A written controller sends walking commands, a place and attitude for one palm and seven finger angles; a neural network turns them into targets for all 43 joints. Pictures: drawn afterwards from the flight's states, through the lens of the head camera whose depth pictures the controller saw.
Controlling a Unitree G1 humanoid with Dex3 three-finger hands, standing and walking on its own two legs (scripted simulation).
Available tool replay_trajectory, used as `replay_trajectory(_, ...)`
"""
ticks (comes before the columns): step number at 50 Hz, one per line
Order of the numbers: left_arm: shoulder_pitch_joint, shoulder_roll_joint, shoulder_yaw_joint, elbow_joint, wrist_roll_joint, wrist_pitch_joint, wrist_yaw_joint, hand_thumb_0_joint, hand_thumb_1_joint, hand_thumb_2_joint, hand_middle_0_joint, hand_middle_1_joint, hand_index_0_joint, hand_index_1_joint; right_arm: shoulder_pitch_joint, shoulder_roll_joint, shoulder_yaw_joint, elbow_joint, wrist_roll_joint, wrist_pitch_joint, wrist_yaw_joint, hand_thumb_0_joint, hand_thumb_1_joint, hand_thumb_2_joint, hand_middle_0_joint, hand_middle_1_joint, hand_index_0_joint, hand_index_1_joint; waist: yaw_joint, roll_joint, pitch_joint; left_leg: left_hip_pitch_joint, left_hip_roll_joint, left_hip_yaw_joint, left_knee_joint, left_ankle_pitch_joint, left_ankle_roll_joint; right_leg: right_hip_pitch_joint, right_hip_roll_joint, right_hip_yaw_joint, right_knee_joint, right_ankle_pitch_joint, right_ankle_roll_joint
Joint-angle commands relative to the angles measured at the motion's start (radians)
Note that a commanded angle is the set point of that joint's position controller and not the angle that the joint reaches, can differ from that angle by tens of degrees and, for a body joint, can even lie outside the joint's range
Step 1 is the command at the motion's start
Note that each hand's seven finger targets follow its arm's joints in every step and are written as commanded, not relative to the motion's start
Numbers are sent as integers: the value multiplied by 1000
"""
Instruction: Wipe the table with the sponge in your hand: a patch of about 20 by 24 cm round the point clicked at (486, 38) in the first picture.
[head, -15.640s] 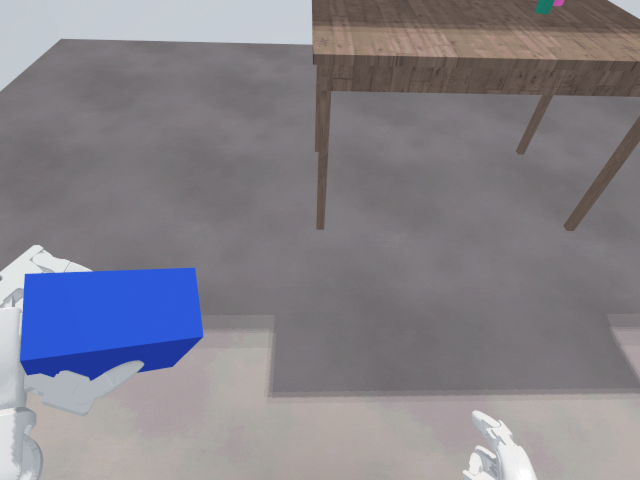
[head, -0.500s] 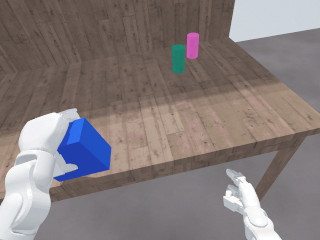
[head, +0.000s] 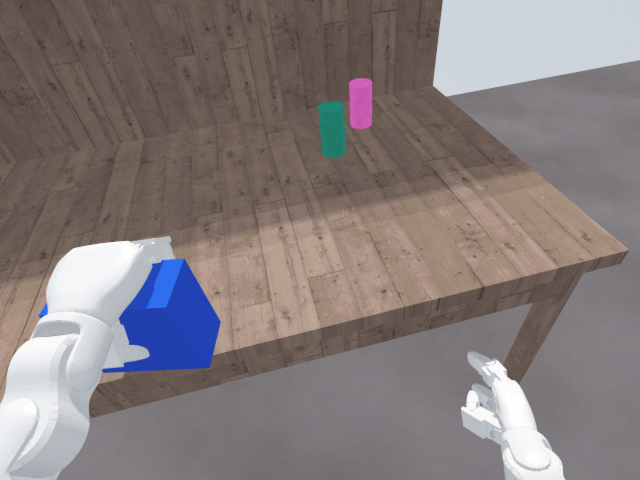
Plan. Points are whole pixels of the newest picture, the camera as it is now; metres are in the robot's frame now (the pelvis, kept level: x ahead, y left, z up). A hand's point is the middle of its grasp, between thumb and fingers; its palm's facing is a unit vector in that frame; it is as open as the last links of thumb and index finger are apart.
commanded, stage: move the sponge above the wiping area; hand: left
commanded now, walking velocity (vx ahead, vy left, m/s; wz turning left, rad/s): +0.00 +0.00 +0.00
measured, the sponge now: (149, 329) +0.23 +0.26 +0.10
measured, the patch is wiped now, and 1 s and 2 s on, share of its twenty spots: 0.00 0.00 0.00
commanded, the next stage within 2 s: none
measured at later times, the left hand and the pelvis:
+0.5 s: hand (105, 277) +0.25 +0.29 +0.17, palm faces +0.18 -0.02 -0.98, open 10.3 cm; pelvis +0.01 +0.01 +0.00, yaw +0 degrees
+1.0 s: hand (90, 245) +0.27 +0.32 +0.19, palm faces +0.28 -0.02 -0.96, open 10.2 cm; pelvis +0.00 +0.01 +0.00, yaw +1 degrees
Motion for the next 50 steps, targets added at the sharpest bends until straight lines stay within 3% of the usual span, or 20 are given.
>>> replay_trajectory(1,-403,331,390,-132,34,4,157,0,100,1300,-1200,-1600,-1200,-1600,-225,-55,-46,-159,-2,-56,6,0,-900,-900,200,300,200,300,25,49,-233,235,-39,-33,-30,141,13,-97,-17,113,-175,184,-37)
replay_trajectory(3,-362,321,413,-32,-9,36,149,0,100,1300,-1200,-1600,-1200,-1600,-260,-65,-49,-156,14,-51,11,0,-900,-900,200,300,200,300,31,-9,-190,216,-42,-42,-35,128,6,-87,-12,147,-187,212,-37)
replay_trajectory(6,-247,226,324,74,-48,59,83,0,100,1300,-1200,-1600,-1200,-1600,-239,-81,-49,-160,22,-29,11,0,-900,-900,200,300,200,300,9,-124,-132,161,-27,-15,-43,100,13,-99,-37,82,-183,246,9)
replay_trajectory(9,-147,87,188,24,-73,71,13,0,100,1300,-1200,-1600,-1200,-1600,-262,-71,-39,-194,42,-34,14,0,-900,-900,200,300,200,300,-11,-114,-95,152,-25,-10,-42,59,17,-129,-44,66,-183,234,17)
replay_trajectory(11,-169,91,156,-3,-68,60,-3,0,100,1300,-1200,-1600,-1200,-1600,-249,-76,-42,-202,43,-40,9,0,-900,-900,200,300,200,300,-25,-120,-89,149,-32,-19,-47,13,24,-146,-42,56,-187,179,24)
replay_trajectory(14,-281,206,208,-73,4,33,-3,0,100,1300,-1200,-1600,-1200,-1600,-260,-77,-34,-210,28,-64,-7,0,-900,-900,200,300,200,300,-20,-130,-149,163,-39,-28,-39,4,31,-138,-38,76,-174,117,14)
replay_trajectory(17,-436,388,325,-184,109,-28,30,0,100,1300,-1200,-1600,-1200,-1600,-232,-78,-42,-192,-8,-71,-15,0,-900,-900,200,300,200,300,6,-9,-293,239,-58,-31,-29,112,41,-81,-24,76,-146,192,-3)
replay_trajectory(18,-456,487,425,-256,123,-48,58,0,100,1300,-1200,-1600,-1200,-1600,-248,-76,-43,-196,-11,-84,-20,0,-900,-900,200,300,200,300,26,25,-322,254,-58,-45,-20,125,37,-62,-9,118,-142,201,-24)
replay_trajectory(21,-344,358,411,-204,74,-92,134,0,100,1300,-1200,-1600,-1200,-1600,-178,-50,-48,-162,-18,-84,-11,0,-900,-900,200,300,200,300,18,70,-302,287,-47,-33,-21,208,28,-81,-9,64,-153,249,-30)
replay_trajectory(23,-345,359,459,-145,40,-61,166,0,100,1300,-1200,-1600,-1200,-1600,-215,-56,-55,-153,-4,-79,4,0,-900,-900,200,300,200,300,33,107,-278,275,-42,-53,-28,202,15,-71,-1,110,-158,261,-49)
replay_trajectory(28,-211,162,308,84,-32,40,106,0,100,1300,-1200,-1600,-1200,-1600,-245,-71,-50,-158,26,-39,20,0,-900,-900,200,300,200,300,8,-88,-118,167,-23,-37,-71,102,7,-112,-14,54,-178,227,-9)
replay_trajectory(29,-212,98,228,73,-41,47,81,0,100,1300,-1200,-1600,-1200,-1600,-232,-76,-46,-166,31,-30,21,0,-900,-900,200,300,200,300,-5,-115,-114,159,-19,-31,-76,78,9,-126,-23,26,-177,212,5)
replay_trajectory(32,-204,3,98,-1,-49,48,42,0,100,1300,-1200,-1600,-1200,-1600,-236,-69,-46,-197,43,-34,22,0,-900,-900,200,300,200,300,-21,-93,-116,166,-17,-59,-106,-24,15,-147,-20,5,-169,150,11)
replay_trajectory(34,-270,-7,59,-52,-15,47,35,0,100,1300,-1200,-1600,-1200,-1600,-255,-61,-33,-213,46,-52,18,0,-900,-900,200,300,200,300,-30,-109,-141,166,-16,-71,-114,-81,18,-155,-16,13,-156,107,7)
replay_trajectory(38,-489,286,241,-227,122,9,79,0,100,1300,-1200,-1600,-1200,-1600,-253,-74,-38,-206,9,-64,-4,0,-900,-900,200,300,200,300,0,6,-293,202,-21,-94,-121,-79,26,-76,11,57,-106,87,-16)
replay_trajectory(40,-548,312,278,-171,172,-13,128,0,100,1300,-1200,-1600,-1200,-1600,-209,-62,-41,-173,-11,-74,-9,0,-900,-900,200,300,200,300,12,38,-354,245,-25,-94,-107,-10,21,-80,17,39,-96,89,-26)
replay_trajectory(43,-555,312,328,-63,162,4,181,0,100,1300,-1200,-1600,-1200,-1600,-209,-65,-46,-145,-4,-64,-1,0,-900,-900,200,300,200,300,27,92,-308,244,-18,-114,-128,-18,9,-82,36,71,-109,99,-51)
replay_trajectory(44,-570,208,257,-19,116,13,189,0,100,1300,-1200,-1600,-1200,-1600,-216,-47,-41,-141,5,-60,1,0,-900,-900,200,300,200,300,15,43,-287,244,-18,-93,-121,3,7,-95,18,40,-127,102,-39)
replay_trajectory(48,-415,164,246,177,54,74,141,0,100,1300,-1200,-1600,-1200,-1600,-237,-65,-39,-132,23,-37,13,0,-900,-900,200,300,200,300,16,-47,-175,185,-29,-62,-115,15,2,-105,8,46,-177,117,-27)
replay_trajectory(50,-375,60,132,168,38,86,88,0,100,1300,-1200,-1600,-1200,-1600,-229,-64,-35,-148,33,-24,18,0,-900,-900,200,300,200,300,-9,-84,-159,165,-28,-44,-106,4,6,-122,-3,12,-171,124,-7)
